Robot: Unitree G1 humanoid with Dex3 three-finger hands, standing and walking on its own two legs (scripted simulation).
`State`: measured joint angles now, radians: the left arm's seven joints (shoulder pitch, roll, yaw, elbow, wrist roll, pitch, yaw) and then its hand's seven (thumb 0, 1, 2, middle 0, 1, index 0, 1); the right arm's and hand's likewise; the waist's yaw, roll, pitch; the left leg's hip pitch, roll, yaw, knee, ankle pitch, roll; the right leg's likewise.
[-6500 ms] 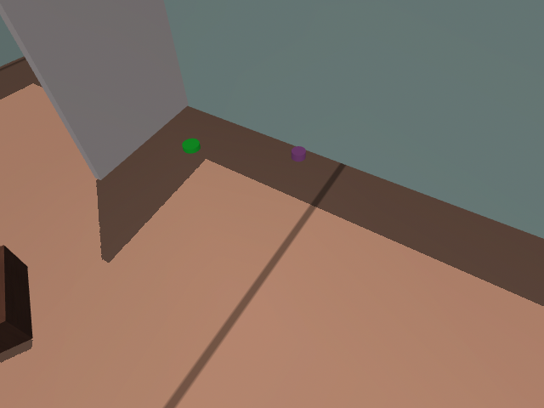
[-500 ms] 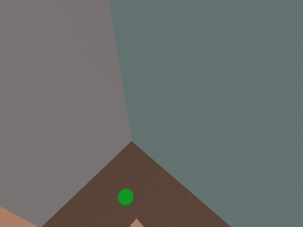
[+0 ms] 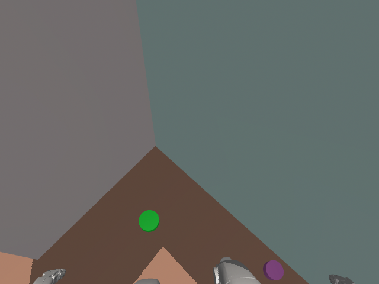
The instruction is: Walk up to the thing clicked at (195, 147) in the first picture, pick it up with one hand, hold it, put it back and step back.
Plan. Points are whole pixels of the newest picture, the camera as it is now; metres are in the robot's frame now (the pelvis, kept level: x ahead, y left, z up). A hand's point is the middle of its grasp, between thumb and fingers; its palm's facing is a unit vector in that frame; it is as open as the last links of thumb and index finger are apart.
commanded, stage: walk up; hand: left
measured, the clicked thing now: (149, 220) +0.41 +0.19 -0.75
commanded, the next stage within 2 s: none
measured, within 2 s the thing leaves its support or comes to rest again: neither
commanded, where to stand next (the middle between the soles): +0.03 -0.02 m, yaw +0 degrees
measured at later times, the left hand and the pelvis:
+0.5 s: hand out of the picture +0.09 +0.25 -0.16, palm faces +0.04 -0.93 -0.37, open 7.4 cm; pelvis -0.03 -0.01 -0.02, yaw +2 degrees
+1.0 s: hand out of the picture -0.03 +0.29 -0.15, palm faces +0.03 -0.91 -0.40, open 7.4 cm; pelvis -0.03 +0.00 +0.00, yaw +2 degrees
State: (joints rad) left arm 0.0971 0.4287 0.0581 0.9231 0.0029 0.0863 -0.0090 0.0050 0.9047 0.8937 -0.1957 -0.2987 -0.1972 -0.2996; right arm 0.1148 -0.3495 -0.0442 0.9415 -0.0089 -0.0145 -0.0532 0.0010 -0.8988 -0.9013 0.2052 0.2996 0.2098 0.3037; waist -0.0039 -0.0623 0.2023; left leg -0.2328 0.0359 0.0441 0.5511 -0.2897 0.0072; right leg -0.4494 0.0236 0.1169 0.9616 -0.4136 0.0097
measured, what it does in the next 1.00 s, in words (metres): steps on the spot: right foot, then left foot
